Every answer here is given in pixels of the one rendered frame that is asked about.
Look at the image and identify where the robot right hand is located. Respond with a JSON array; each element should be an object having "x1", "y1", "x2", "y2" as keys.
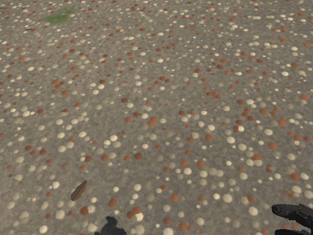
[{"x1": 271, "y1": 204, "x2": 313, "y2": 235}]

